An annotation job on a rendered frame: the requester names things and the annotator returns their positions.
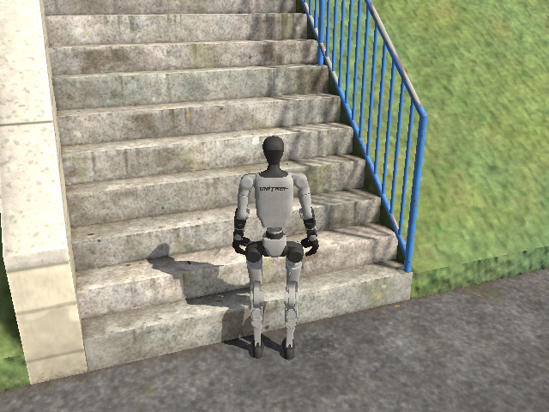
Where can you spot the right robot hand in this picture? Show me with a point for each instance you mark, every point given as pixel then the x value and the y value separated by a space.
pixel 305 243

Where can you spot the robot right shin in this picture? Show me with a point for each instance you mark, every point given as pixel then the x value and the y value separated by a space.
pixel 291 314

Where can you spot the left robot hand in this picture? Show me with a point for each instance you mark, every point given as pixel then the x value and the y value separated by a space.
pixel 235 244

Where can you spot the left robot foot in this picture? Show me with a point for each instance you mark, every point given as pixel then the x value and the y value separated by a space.
pixel 257 351

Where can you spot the right robot forearm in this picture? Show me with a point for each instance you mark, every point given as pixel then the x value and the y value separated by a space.
pixel 310 227

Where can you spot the robot left upper arm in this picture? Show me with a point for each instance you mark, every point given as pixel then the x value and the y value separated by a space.
pixel 246 183

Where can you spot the left robot forearm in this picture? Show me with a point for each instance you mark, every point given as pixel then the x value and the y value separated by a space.
pixel 238 227

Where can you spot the robot right upper arm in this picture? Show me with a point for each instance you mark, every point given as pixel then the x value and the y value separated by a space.
pixel 301 182

